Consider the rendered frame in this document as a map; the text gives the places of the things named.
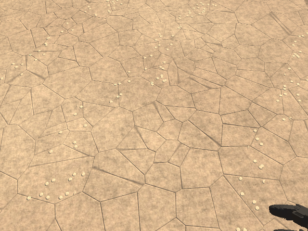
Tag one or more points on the right robot hand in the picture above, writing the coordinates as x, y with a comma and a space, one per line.
297, 213

